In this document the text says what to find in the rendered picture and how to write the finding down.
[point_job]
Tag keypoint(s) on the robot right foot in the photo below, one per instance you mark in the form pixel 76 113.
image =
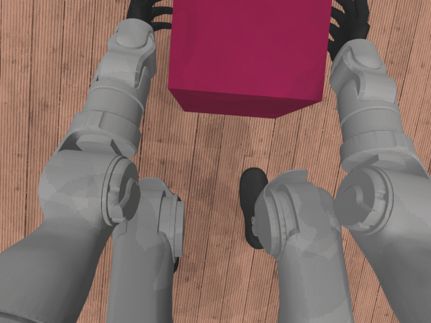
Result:
pixel 252 182

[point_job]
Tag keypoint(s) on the left robot forearm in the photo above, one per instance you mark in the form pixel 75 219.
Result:
pixel 110 119

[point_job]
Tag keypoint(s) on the robot right upper arm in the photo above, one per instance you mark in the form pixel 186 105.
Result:
pixel 388 214

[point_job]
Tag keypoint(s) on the robot left hand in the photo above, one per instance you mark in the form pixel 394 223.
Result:
pixel 143 10

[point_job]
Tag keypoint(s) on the robot left upper arm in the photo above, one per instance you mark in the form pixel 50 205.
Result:
pixel 46 277

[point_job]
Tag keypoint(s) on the carton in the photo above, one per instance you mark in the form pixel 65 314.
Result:
pixel 257 58

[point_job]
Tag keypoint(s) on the robot right shin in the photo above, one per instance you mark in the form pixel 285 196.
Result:
pixel 292 176

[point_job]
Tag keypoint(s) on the robot right hand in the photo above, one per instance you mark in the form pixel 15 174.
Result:
pixel 353 24

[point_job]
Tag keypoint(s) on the right robot forearm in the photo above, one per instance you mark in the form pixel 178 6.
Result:
pixel 369 115

